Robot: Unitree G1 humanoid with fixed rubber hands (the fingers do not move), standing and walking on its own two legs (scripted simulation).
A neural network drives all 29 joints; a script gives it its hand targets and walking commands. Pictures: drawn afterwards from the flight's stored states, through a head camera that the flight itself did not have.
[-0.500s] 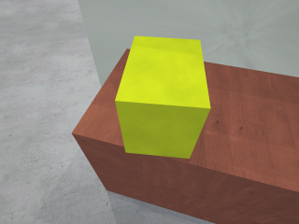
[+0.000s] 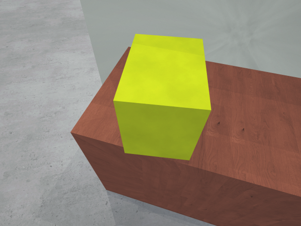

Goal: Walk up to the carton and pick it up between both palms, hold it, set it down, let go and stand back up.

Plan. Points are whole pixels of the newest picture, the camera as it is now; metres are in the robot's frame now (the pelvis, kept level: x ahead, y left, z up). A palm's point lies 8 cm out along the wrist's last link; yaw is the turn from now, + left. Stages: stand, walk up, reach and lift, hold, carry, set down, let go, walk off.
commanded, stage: stand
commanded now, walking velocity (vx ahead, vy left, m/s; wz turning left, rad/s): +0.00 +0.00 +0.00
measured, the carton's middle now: (162, 97) +0.46 -0.01 +0.06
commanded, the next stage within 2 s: none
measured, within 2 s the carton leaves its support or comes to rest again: neither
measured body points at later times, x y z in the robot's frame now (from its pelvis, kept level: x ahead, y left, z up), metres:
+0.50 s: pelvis +0.00 -0.01 +0.00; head +0.02 -0.01 +0.45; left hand -0.02 +0.21 -0.17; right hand +0.02 -0.22 -0.17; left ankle +0.00 +0.18 -0.73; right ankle -0.06 -0.05 -0.73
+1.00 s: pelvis +0.00 -0.01 +0.00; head +0.02 -0.02 +0.45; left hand -0.03 +0.20 -0.16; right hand +0.02 -0.22 -0.17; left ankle +0.00 +0.17 -0.73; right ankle -0.06 -0.05 -0.73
